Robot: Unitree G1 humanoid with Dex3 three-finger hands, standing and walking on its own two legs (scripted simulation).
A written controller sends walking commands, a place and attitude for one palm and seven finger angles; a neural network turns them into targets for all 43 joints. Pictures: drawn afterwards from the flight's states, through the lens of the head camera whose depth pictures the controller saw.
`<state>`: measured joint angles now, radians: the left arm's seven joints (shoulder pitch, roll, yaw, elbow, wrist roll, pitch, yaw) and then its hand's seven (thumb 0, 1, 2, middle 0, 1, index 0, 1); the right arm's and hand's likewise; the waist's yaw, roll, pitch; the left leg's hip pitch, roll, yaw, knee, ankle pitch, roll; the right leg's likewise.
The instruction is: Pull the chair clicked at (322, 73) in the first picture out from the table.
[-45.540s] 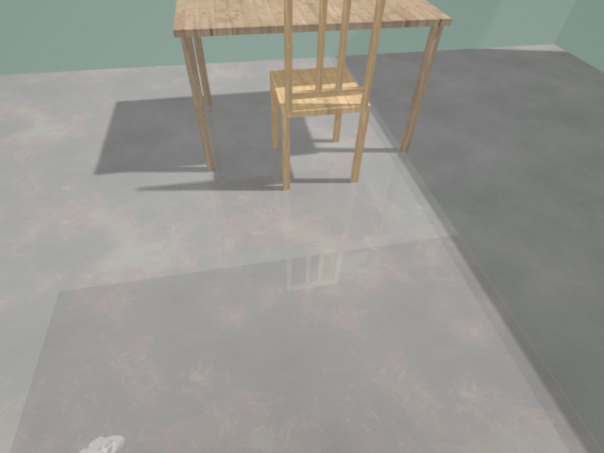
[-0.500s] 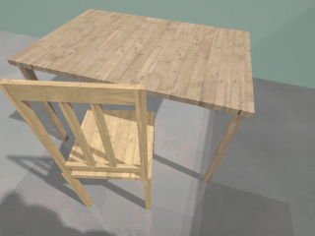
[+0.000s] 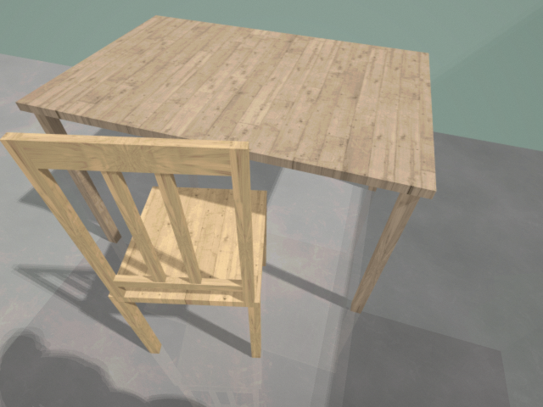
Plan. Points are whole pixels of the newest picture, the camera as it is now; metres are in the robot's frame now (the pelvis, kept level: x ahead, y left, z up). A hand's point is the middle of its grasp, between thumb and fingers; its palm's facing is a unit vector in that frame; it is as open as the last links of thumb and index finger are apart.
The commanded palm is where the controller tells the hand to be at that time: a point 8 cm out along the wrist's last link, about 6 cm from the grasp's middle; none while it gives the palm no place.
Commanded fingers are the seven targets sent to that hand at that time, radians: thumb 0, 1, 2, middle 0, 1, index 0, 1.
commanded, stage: look again from close up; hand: left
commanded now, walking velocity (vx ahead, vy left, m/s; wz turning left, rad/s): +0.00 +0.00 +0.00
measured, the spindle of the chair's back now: (140, 234) +0.44 +0.30 -0.07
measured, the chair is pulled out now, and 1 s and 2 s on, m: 0.12 0.12 0.12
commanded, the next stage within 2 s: shuffle to correct the standing spot in 0.52 s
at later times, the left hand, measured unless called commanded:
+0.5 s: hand out of the picture -0.04 +0.15 -0.18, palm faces +0.03 -0.99 -0.16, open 7.4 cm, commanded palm none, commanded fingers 0.00 0.90 0.90 -0.20 -0.30 -0.20 -0.30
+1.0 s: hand out of the picture -0.03 +0.21 -0.18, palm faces +0.09 -0.97 -0.22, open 7.4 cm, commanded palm none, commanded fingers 0.00 0.90 0.90 -0.20 -0.30 -0.20 -0.30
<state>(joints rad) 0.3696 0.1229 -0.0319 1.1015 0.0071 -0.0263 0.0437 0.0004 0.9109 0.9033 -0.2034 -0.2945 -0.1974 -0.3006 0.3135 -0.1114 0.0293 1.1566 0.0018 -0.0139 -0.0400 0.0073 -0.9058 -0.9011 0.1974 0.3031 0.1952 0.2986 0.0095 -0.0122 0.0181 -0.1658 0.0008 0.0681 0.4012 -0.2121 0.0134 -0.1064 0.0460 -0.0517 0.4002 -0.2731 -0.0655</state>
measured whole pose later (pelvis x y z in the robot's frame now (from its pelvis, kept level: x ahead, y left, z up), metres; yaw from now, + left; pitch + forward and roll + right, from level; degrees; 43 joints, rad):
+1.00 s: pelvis +0.00 +0.03 -0.01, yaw +1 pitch +0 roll +0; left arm 0.37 0.16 0.02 1.05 0.02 0.00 0.05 0.00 0.91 0.90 -0.21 -0.29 -0.20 -0.30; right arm 0.32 -0.15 -0.01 1.07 -0.01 0.04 -0.03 0.01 -0.91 -0.90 0.20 0.30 0.19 0.30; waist 0.03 -0.02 0.02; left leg -0.25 0.01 0.05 0.52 -0.28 -0.01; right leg -0.19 -0.01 -0.05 0.53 -0.34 -0.03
